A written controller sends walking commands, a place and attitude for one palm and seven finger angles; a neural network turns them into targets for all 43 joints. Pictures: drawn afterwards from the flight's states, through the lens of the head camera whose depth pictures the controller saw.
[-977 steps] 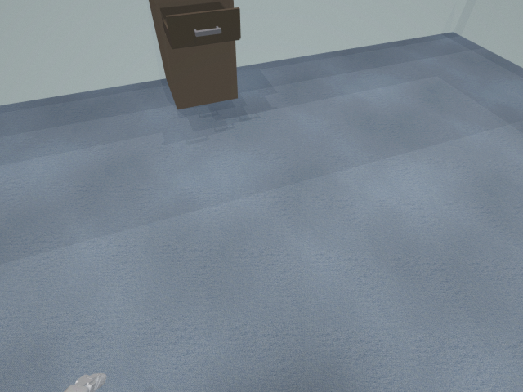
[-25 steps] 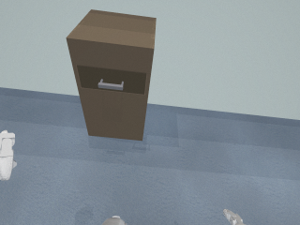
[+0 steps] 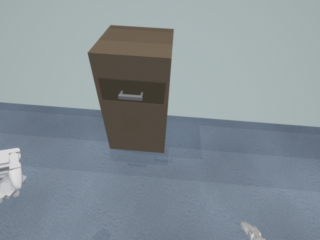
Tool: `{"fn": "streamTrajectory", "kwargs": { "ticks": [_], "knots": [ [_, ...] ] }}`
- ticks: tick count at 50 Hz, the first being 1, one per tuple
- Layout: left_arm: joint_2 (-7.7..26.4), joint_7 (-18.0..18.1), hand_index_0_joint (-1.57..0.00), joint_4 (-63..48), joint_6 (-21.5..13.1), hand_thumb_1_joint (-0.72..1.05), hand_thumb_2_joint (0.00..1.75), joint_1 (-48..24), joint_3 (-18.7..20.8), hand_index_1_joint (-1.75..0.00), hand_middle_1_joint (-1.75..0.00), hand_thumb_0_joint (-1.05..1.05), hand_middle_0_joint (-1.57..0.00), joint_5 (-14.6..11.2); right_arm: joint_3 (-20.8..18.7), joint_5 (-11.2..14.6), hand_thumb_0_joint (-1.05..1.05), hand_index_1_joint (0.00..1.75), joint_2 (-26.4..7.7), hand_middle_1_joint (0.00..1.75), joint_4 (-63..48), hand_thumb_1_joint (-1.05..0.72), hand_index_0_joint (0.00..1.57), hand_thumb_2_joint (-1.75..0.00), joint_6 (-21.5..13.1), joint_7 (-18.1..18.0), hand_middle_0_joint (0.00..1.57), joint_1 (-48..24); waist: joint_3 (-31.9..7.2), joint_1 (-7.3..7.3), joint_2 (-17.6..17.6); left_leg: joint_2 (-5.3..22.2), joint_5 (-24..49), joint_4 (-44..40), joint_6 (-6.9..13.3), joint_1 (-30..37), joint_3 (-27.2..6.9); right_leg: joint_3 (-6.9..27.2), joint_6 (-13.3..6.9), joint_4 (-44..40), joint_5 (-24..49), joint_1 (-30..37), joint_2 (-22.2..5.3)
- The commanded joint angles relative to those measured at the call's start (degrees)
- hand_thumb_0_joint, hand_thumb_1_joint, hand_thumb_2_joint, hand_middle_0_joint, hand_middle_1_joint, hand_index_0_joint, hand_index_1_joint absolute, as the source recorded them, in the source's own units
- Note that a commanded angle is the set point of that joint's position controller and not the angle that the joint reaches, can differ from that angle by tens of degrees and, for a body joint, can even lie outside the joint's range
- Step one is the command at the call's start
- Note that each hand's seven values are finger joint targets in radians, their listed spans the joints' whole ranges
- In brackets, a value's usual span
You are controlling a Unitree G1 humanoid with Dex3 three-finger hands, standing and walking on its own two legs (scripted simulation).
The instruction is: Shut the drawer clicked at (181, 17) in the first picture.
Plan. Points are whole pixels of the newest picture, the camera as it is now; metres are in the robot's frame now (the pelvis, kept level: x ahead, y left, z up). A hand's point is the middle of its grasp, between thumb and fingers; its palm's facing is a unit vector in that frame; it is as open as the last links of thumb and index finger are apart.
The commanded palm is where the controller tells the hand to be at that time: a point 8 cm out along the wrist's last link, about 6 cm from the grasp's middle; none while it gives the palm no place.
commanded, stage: let the arm hang, fingers relaxed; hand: left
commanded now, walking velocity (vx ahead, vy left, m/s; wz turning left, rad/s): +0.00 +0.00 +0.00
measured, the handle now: (131, 95) +0.93 +0.22 -0.20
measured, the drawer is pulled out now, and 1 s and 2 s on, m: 0.00 0.00 0.00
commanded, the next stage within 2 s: look to check the result in 1.16 s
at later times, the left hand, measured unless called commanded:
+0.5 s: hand out of the picture +0.00 +0.23 -0.17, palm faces +0.11 -0.96 -0.27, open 3.9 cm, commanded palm none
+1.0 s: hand out of the picture +0.00 +0.20 -0.17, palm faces +0.10 -0.97 -0.20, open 7.3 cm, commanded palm none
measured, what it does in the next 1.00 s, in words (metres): steps on the spot: left foot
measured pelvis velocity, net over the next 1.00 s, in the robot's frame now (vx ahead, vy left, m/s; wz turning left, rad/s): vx -0.01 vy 0.02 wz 0.07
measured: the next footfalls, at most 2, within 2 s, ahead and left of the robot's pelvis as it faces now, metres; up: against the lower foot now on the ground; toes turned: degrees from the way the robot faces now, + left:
left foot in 0.06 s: +0.07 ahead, +0.16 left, +0.00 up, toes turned +4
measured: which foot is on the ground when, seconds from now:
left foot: up 0.00-0.04, down 0.06-1.00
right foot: down 0.00-1.00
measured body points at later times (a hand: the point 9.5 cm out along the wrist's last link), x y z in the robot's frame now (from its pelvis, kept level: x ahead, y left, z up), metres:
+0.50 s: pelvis -0.02 +0.02 -0.01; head -0.01 +0.02 +0.44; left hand +0.00 +0.28 -0.15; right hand +0.01 -0.21 -0.16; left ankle +0.03 +0.15 -0.74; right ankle +0.04 -0.10 -0.74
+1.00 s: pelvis -0.01 +0.02 +0.00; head +0.00 +0.02 +0.45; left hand +0.00 +0.26 -0.15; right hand +0.02 -0.20 -0.16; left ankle +0.03 +0.15 -0.74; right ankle +0.04 -0.10 -0.74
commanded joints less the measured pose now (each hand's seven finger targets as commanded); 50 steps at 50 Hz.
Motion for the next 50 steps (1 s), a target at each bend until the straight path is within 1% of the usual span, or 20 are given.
{"fn": "streamTrajectory", "kwargs": {
  "ticks": [1,2,3,4,5,7,9,10,11,12,13,14,16,18,19,20,22,26,33,50],
  "knots": [
    [7.4,1.1,-1.4,-13.5,-2.8,0.9,0.9,-8.4,-0.4,-1.6,-1.6,0.0,-1.4,1.0,-2.0,-0.6,0.0,0.3,-6.6,0.3,-9.5,-0.9,0.2,-0.9,-5.6,-1.8,0.2,-7.0,3.9,-1.13,1.3,0.0,-0.6,-19.2,1.6,15.4,-0.1,9.8,-2.2,-10.1,-16.5,-8.2,-8.4],
    [7.7,1.1,-1.4,-16.3,-3.2,0.9,0.9,-9.4,-0.2,-1.6,-1.6,0.0,-1.4,1.1,-2.1,-0.8,0.0,0.3,-7.6,0.3,-10.0,-0.9,0.2,-0.9,-6.0,-1.8,0.2,-7.0,4.0,-1.03,7.3,3.9,-4.6,-24.4,3.5,14.8,-6.8,8.4,-0.3,-4.2,-13.6,-7.8,-5.3],
    [-3.0,-7.1,-1.4,34.3,5.7,0.9,0.9,-10.4,-18.3,-1.6,-1.6,0.0,-1.4,5.4,-5.9,-2.0,0.0,0.3,-16.0,0.3,3.9,-0.9,0.2,-0.9,-7.2,4.9,0.2,-1.1,4.9,-6.05,17.1,11.8,20.1,-19.7,6.2,18.2,-17.2,-0.2,3.2,17.0,-1.3,-20.8,-3.3],
    [-4.6,-8.1,-1.36,32.2,11.3,0.9,0.9,-12.4,-15.5,-1.56,-1.56,0.0,-1.36,4.2,-5.0,-1.6,0.0,0.3,-13.5,0.3,0.9,-0.9,0.2,-0.9,-1.0,5.8,0.2,1.9,5.5,-4.17,14.4,15.8,35.4,-22.4,11.3,12.9,-24.0,2.8,4.5,22.2,-16.7,-19.9,-0.7],
    [-6.0,-8.0,-1.32,31.8,12.9,0.9,0.9,-11.4,-16.3,-1.51,-1.51,0.0,-1.32,4.2,-4.5,-2.3,0.0,0.3,-12.5,0.3,-0.6,-0.9,0.2,-0.9,-0.1,5.2,0.2,0.1,3.6,-4.15,9.8,17.1,37.9,-21.7,12.8,9.9,-25.2,4.8,4.8,27.9,-18.7,-18.0,0.0],
    [-5.5,-8.1,-1.24,37.4,12.5,0.9,0.9,-15.0,-17.5,-1.43,-1.43,0.0,-1.24,3.7,-3.3,-3.3,0.0,0.3,-11.1,0.3,-0.9,-0.9,0.2,-0.9,0.2,4.9,0.2,-2.1,-1.4,-2.39,7.4,14.0,37.1,-20.3,11.3,7.4,-21.3,5.5,4.1,26.1,-19.3,-12.0,0.4],
    [-4.6,-8.2,-1.16,45.6,12.2,0.9,0.9,-12.9,-18.4,-1.34,-1.34,0.0,-1.16,3.9,-2.7,-2.9,0.0,0.3,-11.0,0.3,-0.2,-0.9,0.2,-0.9,1.1,4.3,0.2,-4.2,-5.6,1.28,1.1,8.1,30.7,-15.0,6.0,7.1,-12.2,3.4,3.7,9.3,-8.1,1.3,1.7],
    [-2.1,-8.2,-1.12,49.8,12.2,0.9,0.9,-12.0,-18.1,-1.3,-1.3,0.0,-1.12,3.9,-2.5,-1.9,0.0,0.3,-9.9,0.3,0.2,-0.9,0.2,-0.9,1.9,4.2,0.2,-5.1,-5.6,2.6,-5.6,1.8,14.5,-10.2,2.4,2.4,-7.4,8.0,3.0,1.1,3.1,6.7,-0.9],
    [1.7,-8.1,-1.08,53.7,12.0,0.9,0.9,-12.6,-17.7,-1.25,-1.25,0.0,-1.08,3.9,-2.4,-1.3,0.0,0.3,-6.7,0.3,0.4,-0.9,0.2,-0.9,3.0,4.3,0.2,-4.9,-2.8,2.05,-13.7,-3.6,-4.5,-5.9,-0.6,-1.4,-4.3,19.5,0.8,-8.0,4.8,4.9,-9.4],
    [3.8,-8.3,-1.04,56.4,12.2,0.9,0.9,-16.0,-18.0,-1.21,-1.21,0.0,-1.04,3.7,-2.7,-1.5,0.0,0.3,-6.6,0.3,1.6,-0.9,0.2,-0.9,4.0,4.4,0.2,-2.9,1.2,0.3,-11.0,-4.0,-10.0,-4.5,-0.8,0.1,-3.7,24.3,-2.3,-12.9,-1.0,-0.7,-13.7],
    [5.2,-8.4,-1.0,58.4,12.8,0.9,0.9,-19.2,-18.4,-1.17,-1.17,0.0,-1.0,3.7,-2.6,-1.6,0.0,0.3,-6.7,0.3,3.1,-0.9,0.2,-0.9,4.8,4.9,0.2,-0.4,4.1,-1.67,-2.1,-3.1,-9.4,-4.9,-0.7,4.7,-3.1,22.8,-3.6,-14.7,-13.8,-7.2,-14.0],
    [3.8,-8.4,-0.96,60.9,13.1,0.9,0.9,-21.4,-19.0,-1.12,-1.12,0.0,-0.96,3.6,-2.6,-1.5,0.0,0.3,-6.0,0.3,5.1,-0.9,0.2,-0.9,5.2,5.1,0.2,0.2,7.8,-3.09,2.2,-3.3,-6.7,-5.7,-0.3,9.2,-3.0,19.8,-3.2,-15.8,-24.9,-16.2,-11.0],
    [0.6,-8.0,-0.88,66.1,13.0,0.9,0.9,-23.7,-19.8,-1.04,-1.04,0.0,-0.88,3.1,-2.1,-1.8,0.0,0.3,-5.1,0.3,8.2,-0.9,0.2,-0.9,5.2,4.7,0.2,1.3,10.6,-3.41,-2.5,-2.1,2.1,-9.8,0.2,11.7,-5.2,15.4,-1.7,-11.4,-17.0,-17.5,-5.4],
    [-2.8,-7.8,-0.8,69.3,12.6,0.9,0.9,-20.7,-19.3,-0.95,-0.95,0.0,-0.8,3.0,-2.4,-2.0,0.0,0.3,-5.7,0.3,9.4,-0.9,0.2,-0.9,4.6,4.4,0.2,1.4,8.3,-1.99,6.1,1.4,4.1,-18.5,1.0,9.3,-10.3,10.4,-0.1,-6.4,-8.5,-10.4,-1.8],
    [-3.2,-7.7,-0.76,70.8,12.7,0.9,0.9,-19.7,-19.4,-0.91,-0.91,0.0,-0.76,2.9,-2.2,-2.2,0.0,0.3,-6.1,0.3,10.0,-0.9,0.2,-0.9,4.4,4.3,0.2,0.7,7.1,-0.89,10.8,2.9,-0.7,-22.3,1.6,4.5,-12.4,9.1,0.7,-5.3,-7.6,-4.6,-0.6],
    [-2.9,-7.6,-0.72,72.7,12.9,0.9,0.9,-19.4,-19.7,-0.86,-0.86,0.0,-0.72,3.0,-2.3,-2.2,0.0,0.3,-6.5,0.3,10.8,-0.9,0.2,-0.9,4.6,4.3,0.2,0.1,7.0,-0.32,11.9,3.0,-7.1,-24.9,1.7,1.4,-13.1,8.6,0.8,-5.1,-8.8,-1.0,0.3],
    [-2.3,-7.8,-0.64,75.9,13.0,0.9,0.9,-17.9,-19.4,-0.78,-0.78,0.0,-0.64,2.9,-2.7,-2.1,0.0,0.3,-6.5,0.3,12.2,-0.9,0.2,-0.9,4.7,4.2,0.2,0.3,7.1,0.38,10.2,2.2,-11.9,-26.9,1.6,0.4,-12.7,8.1,0.6,-5.3,-9.7,0.5,0.7],
    [-2.5,-7.8,-0.48,80.6,12.5,0.9,0.9,-17.9,-19.6,-0.6,-0.6,0.0,-0.48,2.8,-3.0,-1.7,0.0,0.3,-5.8,0.3,15.2,-0.9,0.2,-0.9,4.6,3.9,0.2,3.2,5.1,-0.33,2.4,1.3,-5.9,-24.9,1.3,6.2,-10.4,9.3,0.1,-9.1,-9.7,-0.7,-0.8],
    [-2.1,-7.4,-0.2,85.9,12.3,0.9,0.9,-17.9,-19.7,-0.3,-0.3,0.0,-0.2,2.9,-3.2,-1.4,0.0,0.3,-5.6,0.3,19.2,-0.9,0.2,-0.9,4.5,3.6,0.2,4.6,8.8,-0.7,3.2,1.6,-4.2,-26.4,1.1,8.2,-10.1,9.4,0.0,-10.3,-9.5,-3.4,-1.1],
    [-4.8,-7.0,-0.2,91.0,11.7,0.9,0.9,-19.4,-20.1,-0.3,-0.3,0.0,-0.2,2.9,-2.8,-1.4,0.0,0.3,-3.4,0.3,23.1,-0.9,0.2,-0.9,3.8,3.2,0.2,3.2,9.6,-0.82,3.4,1.7,1.5,-26.8,0.4,10.8,-8.6,9.4,0.4,-11.0,-4.0,-2.0,-1.9]
  ]
}}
